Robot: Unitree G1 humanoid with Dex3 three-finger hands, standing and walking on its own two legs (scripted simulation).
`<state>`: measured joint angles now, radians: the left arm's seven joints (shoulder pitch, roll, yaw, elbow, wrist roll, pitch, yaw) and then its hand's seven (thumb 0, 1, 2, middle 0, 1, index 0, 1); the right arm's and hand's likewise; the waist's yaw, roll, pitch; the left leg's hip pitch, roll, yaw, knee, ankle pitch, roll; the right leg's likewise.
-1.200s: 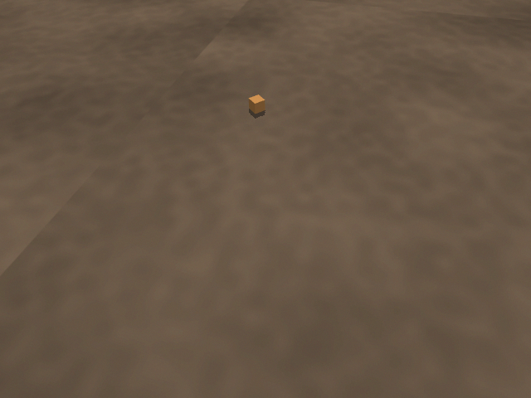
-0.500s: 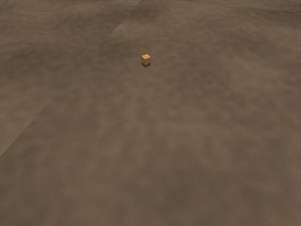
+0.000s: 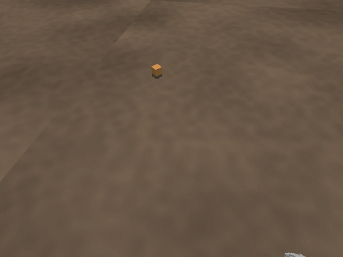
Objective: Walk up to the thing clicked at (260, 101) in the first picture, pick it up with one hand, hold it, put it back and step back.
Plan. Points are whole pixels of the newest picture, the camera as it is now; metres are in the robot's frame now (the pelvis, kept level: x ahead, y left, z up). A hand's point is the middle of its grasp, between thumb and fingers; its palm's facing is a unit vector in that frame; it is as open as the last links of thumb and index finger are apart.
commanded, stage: walk up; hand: left
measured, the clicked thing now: (156, 70) +1.92 +0.18 -0.74
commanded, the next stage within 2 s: none
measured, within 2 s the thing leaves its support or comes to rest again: neither
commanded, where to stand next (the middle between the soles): +1.53 +0.38 m, yaw -56 degrees
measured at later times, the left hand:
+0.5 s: hand (89, 210) +0.27 +0.26 -0.13, palm faces -0.25 -0.85 -0.47, open 7.4 cm
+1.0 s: hand (130, 103) +0.72 +0.20 -0.12, palm faces -0.51 -0.69 -0.51, open 7.4 cm
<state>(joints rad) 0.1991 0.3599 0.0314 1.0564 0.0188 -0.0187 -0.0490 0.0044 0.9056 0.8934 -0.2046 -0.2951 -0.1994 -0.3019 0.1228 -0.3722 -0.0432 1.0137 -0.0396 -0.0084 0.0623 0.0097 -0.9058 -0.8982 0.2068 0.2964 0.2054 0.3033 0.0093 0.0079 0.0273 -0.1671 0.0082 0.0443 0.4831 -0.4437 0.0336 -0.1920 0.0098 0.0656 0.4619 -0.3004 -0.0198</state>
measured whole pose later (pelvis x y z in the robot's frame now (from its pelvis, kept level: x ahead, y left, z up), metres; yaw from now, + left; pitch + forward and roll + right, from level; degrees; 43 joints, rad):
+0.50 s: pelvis +0.17 -0.02 -0.01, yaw -16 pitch -2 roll -2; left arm 0.35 0.43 0.03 0.94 0.00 -0.09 -0.01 0.01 0.90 0.89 -0.21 -0.30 -0.20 -0.30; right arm 0.13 -0.47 -0.08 0.83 -0.04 0.03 0.17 0.01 -0.91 -0.90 0.20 0.30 0.20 0.30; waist 0.02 0.11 0.04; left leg -0.61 0.14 -0.05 0.94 -0.26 -0.03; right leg -0.13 -0.04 -0.03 0.50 -0.34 0.01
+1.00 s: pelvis +0.45 +0.02 -0.02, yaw -29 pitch -1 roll +2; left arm 0.18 0.45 0.04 0.90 -0.01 -0.10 0.00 0.00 0.91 0.89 -0.20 -0.30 -0.20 -0.30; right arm 0.37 -0.44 -0.11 0.85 -0.06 0.02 0.11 0.01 -0.91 -0.90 0.21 0.30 0.20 0.30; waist -0.13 0.05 0.06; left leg -0.16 0.03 0.22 0.63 -0.44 0.03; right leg -0.45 -0.05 -0.12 0.62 -0.18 -0.05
